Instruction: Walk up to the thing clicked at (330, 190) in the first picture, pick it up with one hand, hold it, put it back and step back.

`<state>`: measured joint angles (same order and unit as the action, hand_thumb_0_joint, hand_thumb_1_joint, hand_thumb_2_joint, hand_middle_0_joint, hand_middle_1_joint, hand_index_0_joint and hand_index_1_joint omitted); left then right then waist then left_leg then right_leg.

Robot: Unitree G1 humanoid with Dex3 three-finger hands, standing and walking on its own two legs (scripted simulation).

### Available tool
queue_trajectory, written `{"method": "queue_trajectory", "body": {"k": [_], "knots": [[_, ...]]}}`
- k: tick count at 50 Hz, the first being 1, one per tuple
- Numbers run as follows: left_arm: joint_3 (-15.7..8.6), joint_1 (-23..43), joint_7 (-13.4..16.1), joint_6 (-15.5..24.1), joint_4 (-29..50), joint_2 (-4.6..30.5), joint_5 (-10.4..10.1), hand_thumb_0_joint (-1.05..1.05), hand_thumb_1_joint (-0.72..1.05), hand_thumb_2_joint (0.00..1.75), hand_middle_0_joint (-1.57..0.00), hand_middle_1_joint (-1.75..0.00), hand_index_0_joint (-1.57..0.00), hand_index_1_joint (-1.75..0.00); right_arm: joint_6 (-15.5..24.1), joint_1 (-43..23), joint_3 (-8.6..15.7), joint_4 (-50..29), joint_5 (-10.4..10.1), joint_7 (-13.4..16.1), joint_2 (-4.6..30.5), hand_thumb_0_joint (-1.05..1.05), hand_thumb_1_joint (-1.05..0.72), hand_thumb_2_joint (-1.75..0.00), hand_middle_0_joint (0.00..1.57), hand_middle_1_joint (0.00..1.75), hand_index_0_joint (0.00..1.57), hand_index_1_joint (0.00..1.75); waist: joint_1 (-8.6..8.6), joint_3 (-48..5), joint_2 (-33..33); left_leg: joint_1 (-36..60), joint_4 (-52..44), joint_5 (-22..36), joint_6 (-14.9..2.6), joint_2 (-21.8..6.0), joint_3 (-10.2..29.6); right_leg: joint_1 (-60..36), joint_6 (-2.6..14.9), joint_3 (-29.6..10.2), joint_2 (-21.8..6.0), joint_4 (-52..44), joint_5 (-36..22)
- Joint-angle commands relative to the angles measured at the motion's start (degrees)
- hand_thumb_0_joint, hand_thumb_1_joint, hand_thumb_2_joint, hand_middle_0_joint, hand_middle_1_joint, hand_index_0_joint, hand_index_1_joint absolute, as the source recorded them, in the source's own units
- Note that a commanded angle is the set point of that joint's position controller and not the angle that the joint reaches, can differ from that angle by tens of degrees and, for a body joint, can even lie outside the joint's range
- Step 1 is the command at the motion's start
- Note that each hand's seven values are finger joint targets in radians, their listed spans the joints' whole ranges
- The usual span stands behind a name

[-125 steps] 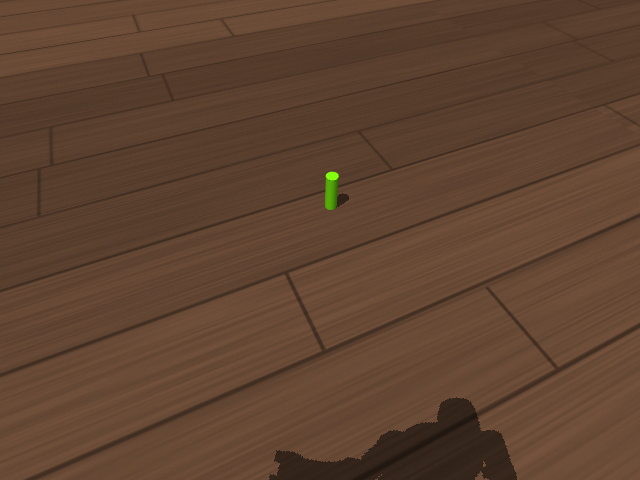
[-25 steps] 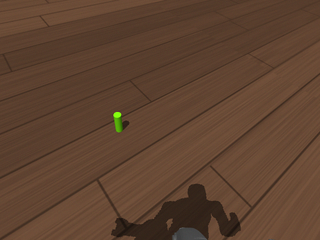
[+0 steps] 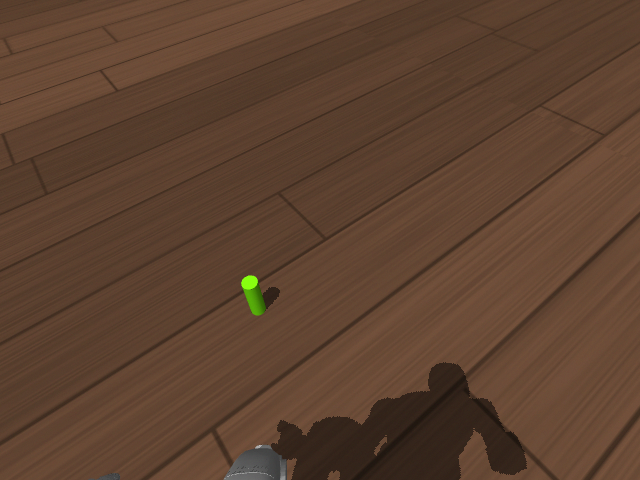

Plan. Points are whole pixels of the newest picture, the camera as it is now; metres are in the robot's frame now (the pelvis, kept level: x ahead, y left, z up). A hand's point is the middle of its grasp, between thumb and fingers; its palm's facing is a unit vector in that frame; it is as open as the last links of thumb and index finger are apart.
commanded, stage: walk up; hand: left
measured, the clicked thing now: (254, 296) +0.76 +0.28 -0.68
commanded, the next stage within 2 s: none
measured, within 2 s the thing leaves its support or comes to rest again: neither
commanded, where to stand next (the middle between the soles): +0.42 +0.06 m, yaw +1 degrees
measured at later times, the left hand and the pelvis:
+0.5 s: hand (122, 409) +0.24 +0.33 -0.14, palm faces -0.06 -0.94 -0.35, open 7.4 cm; pelvis +0.19 +0.05 +0.00, yaw +0 degrees
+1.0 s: hand (140, 337) +0.37 +0.35 -0.17, palm faces +0.00 -0.92 -0.38, open 7.4 cm; pelvis +0.33 +0.07 -0.02, yaw +0 degrees
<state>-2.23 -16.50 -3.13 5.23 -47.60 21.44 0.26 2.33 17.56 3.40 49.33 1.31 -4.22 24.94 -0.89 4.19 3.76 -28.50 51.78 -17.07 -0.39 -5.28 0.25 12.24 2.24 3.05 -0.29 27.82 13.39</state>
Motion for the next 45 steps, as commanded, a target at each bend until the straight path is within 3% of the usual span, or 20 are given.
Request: {"method": "queue_trajectory", "body": {"k": [1,5,7,8,9,10,11,12,15,20,25,27,29,30,31,32,34,37,42,45], "knots": [[-5.76,-1.97,1.09,1.26,4.16,17.51,0.19,0.00,0.90,0.90,-0.20,-0.30,-0.20,-0.30,1.63,-1.79,3.06,-4.66,0.15,-0.11,8.85,0.00,-0.90,-0.90,0.20,0.30,0.20,0.30,-1.85,0.04,-11.01,0.67,-12.03,4.87,0.61,-1.13,-1.47,1.55,10.56,-10.55,-13.40,-12.95,6.47],[-5.47,-0.36,1.01,0.85,4.37,18.67,0.05,0.00,0.90,0.90,-0.20,-0.30,-0.20,-0.30,2.36,-1.84,3.63,-4.37,-0.03,-0.31,8.95,0.00,-0.90,-0.90,0.20,0.30,0.20,0.30,0.02,-0.38,-10.81,9.41,-17.67,6.66,-0.39,0.35,-2.99,5.53,9.21,-9.93,-13.83,-10.23,10.05],[-4.49,-0.29,1.16,0.49,4.40,17.15,0.40,0.00,0.90,0.90,-0.20,-0.30,-0.20,-0.30,2.86,2.52,4.24,-2.88,0.22,0.20,10.08,0.00,-0.90,-0.90,0.20,0.30,0.20,0.30,3.29,-2.66,-6.59,20.08,-20.06,4.75,-1.49,2.41,-4.20,9.64,7.19,-7.66,-12.43,-1.44,4.56],[-3.38,-2.35,1.20,0.42,4.19,14.62,0.50,0.00,0.90,0.90,-0.20,-0.30,-0.20,-0.30,3.28,7.22,5.04,-1.34,0.21,0.85,12.39,0.00,-0.90,-0.90,0.20,0.30,0.20,0.30,5.53,-5.81,0.11,29.04,-22.97,-0.69,-3.26,2.72,-2.03,12.97,5.45,-4.07,-8.97,11.07,-2.74],[-2.17,-5.24,1.08,0.36,4.71,10.07,-0.18,0.00,0.90,0.90,-0.20,-0.30,-0.20,-0.30,3.76,11.75,6.45,-1.64,0.85,1.51,17.41,0.00,-0.90,-0.90,0.20,0.30,0.20,0.30,6.79,-9.58,14.73,35.71,-31.99,-10.60,-7.74,-10.89,19.49,21.21,1.14,1.38,-2.43,30.34,1.59],[-3.18,-4.86,1.85,-0.02,3.52,13.31,-0.42,0.00,0.90,0.90,-0.20,-0.30,-0.20,-0.30,3.78,11.40,6.83,-3.20,-0.53,1.72,20.01,0.00,-0.90,-0.90,0.20,0.30,0.20,0.30,6.57,-7.70,12.27,35.22,-38.64,-11.71,-13.18,-19.84,37.87,28.49,0.58,-1.65,2.53,36.91,17.09],[-3.47,-1.95,2.46,-0.36,2.79,16.78,0.10,0.00,0.90,0.90,-0.20,-0.30,-0.20,-0.30,3.37,9.30,6.67,-3.30,-1.40,1.82,18.58,0.00,-0.90,-0.90,0.20,0.30,0.20,0.30,5.56,-3.89,4.05,28.48,-37.16,-9.73,-14.99,-19.68,34.82,28.36,0.99,-6.74,-1.29,40.84,16.41],[-3.14,-3.29,2.24,-0.60,1.87,16.31,-0.26,0.00,0.90,0.90,-0.20,-0.30,-0.20,-0.30,3.32,5.77,5.59,-4.27,-1.66,2.16,16.54,0.00,-0.90,-0.90,0.20,0.30,0.20,0.30,3.35,-1.67,0.90,23.63,-36.86,-6.17,-12.58,-16.20,25.75,25.95,0.81,-9.06,-2.69,40.00,11.95],[-3.38,-7.49,1.24,-0.97,-0.94,15.74,-0.50,0.00,0.90,0.90,-0.20,-0.30,-0.20,-0.30,3.51,1.25,4.15,-5.19,-1.54,2.45,13.57,0.00,-0.90,-0.90,0.20,0.30,0.20,0.30,1.07,-1.39,5.26,18.86,-36.85,0.89,-10.29,-9.80,11.24,20.52,-0.13,-5.50,-5.57,32.26,5.49],[-3.45,-1.96,0.13,-1.46,0.90,13.40,0.35,0.00,0.90,0.90,-0.20,-0.30,-0.20,-0.30,3.46,3.07,4.38,-5.79,-1.10,2.30,14.61,0.00,-0.90,-0.90,0.20,0.30,0.20,0.30,2.70,0.48,6.01,18.39,-38.05,2.44,-13.66,-10.68,8.99,19.70,-2.10,-2.29,-6.26,20.95,4.36],[-3.73,0.96,-0.01,-0.46,1.45,11.97,0.36,0.00,0.90,0.90,-0.20,-0.30,-0.20,-0.30,2.83,2.36,4.04,-6.64,-1.07,2.05,13.97,0.00,-0.90,-0.90,0.20,0.30,0.20,0.30,2.42,-0.90,4.44,17.00,-32.23,12.21,-11.57,-8.48,4.73,11.09,-1.15,0.30,-3.45,8.57,-2.45],[-4.09,-2.29,0.35,-0.13,0.20,11.92,0.27,0.00,0.90,0.90,-0.20,-0.30,-0.20,-0.30,2.33,0.80,3.86,-7.58,-1.33,2.02,13.85,0.00,-0.90,-0.90,0.20,0.30,0.20,0.30,0.00,-2.03,2.25,12.67,-28.07,8.82,-10.44,-8.54,4.50,2.17,-0.82,0.77,-1.94,5.35,-5.12],[-5.23,-8.14,1.18,0.59,-1.62,14.64,0.49,0.00,0.90,0.90,-0.20,-0.30,-0.20,-0.30,1.86,1.35,2.37,-8.18,-1.30,2.04,10.19,0.00,-0.90,-0.90,0.20,0.30,0.20,0.30,-2.98,-5.75,-5.85,6.93,-14.47,5.18,-7.46,-3.85,0.83,-10.84,0.43,-0.95,-0.78,0.55,-1.62],[-6.66,-11.85,1.81,1.14,-1.43,18.87,1.06,0.00,0.90,0.90,-0.20,-0.30,-0.20,-0.30,2.05,3.16,1.22,-8.89,-1.40,2.02,6.96,0.00,-0.90,-0.90,0.20,0.30,0.20,0.30,-4.60,-8.02,-16.71,-0.84,1.07,-0.31,-4.73,1.79,-3.75,-16.90,4.04,-16.91,-11.48,-6.36,8.44],[-7.06,-11.78,2.14,1.50,0.21,22.56,0.63,0.00,0.90,0.90,-0.20,-0.30,-0.20,-0.30,1.75,3.90,0.91,-8.84,-1.19,2.15,6.95,0.00,-0.90,-0.90,0.20,0.30,0.20,0.30,-4.23,-6.71,-18.97,-11.18,10.22,-13.33,-2.32,7.11,-3.42,-18.96,10.82,-38.97,-24.15,-13.74,14.06],[-6.62,-8.80,2.01,1.11,0.63,22.78,-0.18,0.00,0.90,0.90,-0.20,-0.30,-0.20,-0.30,1.14,1.61,2.56,-7.71,-0.45,2.89,11.94,0.00,-0.90,-0.90,0.20,0.30,0.20,0.30,-3.48,-3.45,-12.07,-10.56,13.40,-15.85,-2.18,2.85,1.84,-11.68,15.66,-41.89,-27.09,-12.90,16.00],[-5.80,-5.06,2.31,0.88,1.47,19.89,-0.66,0.00,0.90,0.90,-0.20,-0.30,-0.20,-0.30,1.06,1.66,2.72,-5.70,-1.17,2.63,12.06,0.00,-0.90,-0.90,0.20,0.30,0.20,0.30,-2.13,0.12,-9.01,-9.49,11.22,-10.67,-1.86,0.20,3.79,-6.19,13.89,-29.70,-21.43,-13.11,12.45],[-5.03,-2.61,2.21,0.84,2.09,17.84,-0.25,0.00,0.90,0.90,-0.20,-0.30,-0.20,-0.30,0.82,5.58,2.89,-2.78,-0.74,1.56,10.91,0.00,-0.90,-0.90,0.20,0.30,0.20,0.30,0.12,-1.67,-14.21,-2.89,2.75,-4.73,-0.93,-0.18,1.16,-1.83,10.40,-15.90,-14.34,-11.37,4.35],[-3.77,-0.06,2.41,-0.26,3.29,16.47,0.55,0.00,0.90,0.90,-0.20,-0.30,-0.20,-0.30,0.73,1.24,2.24,-2.26,-0.56,1.84,7.60,0.00,-0.90,-0.90,0.20,0.30,0.20,0.30,-0.31,-1.80,-14.41,8.45,-10.81,2.46,0.41,1.91,-3.76,7.46,9.61,-8.44,-12.73,-6.31,-8.09],[-2.35,3.15,2.82,-1.75,2.73,14.02,-0.15,0.00,0.90,0.90,-0.20,-0.30,-0.20,-0.30,1.42,3.19,2.34,0.45,-0.56,3.15,7.45,0.00,-0.90,-0.90,0.20,0.30,0.20,0.30,2.38,-5.26,-8.96,20.78,-19.82,11.13,0.06,4.53,-4.73,12.42,6.35,-4.68,-9.78,5.35,-8.15]]}}
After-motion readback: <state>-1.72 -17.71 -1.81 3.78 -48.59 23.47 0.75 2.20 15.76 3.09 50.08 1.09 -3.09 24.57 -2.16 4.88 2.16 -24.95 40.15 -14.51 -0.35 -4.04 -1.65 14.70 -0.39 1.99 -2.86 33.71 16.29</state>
